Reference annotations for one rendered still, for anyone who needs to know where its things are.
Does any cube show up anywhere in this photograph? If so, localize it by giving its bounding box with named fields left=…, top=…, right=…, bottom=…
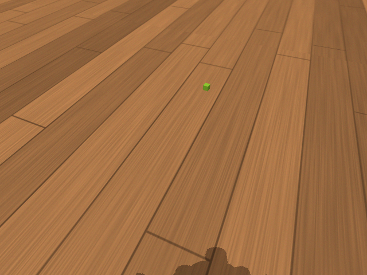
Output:
left=203, top=83, right=210, bottom=91

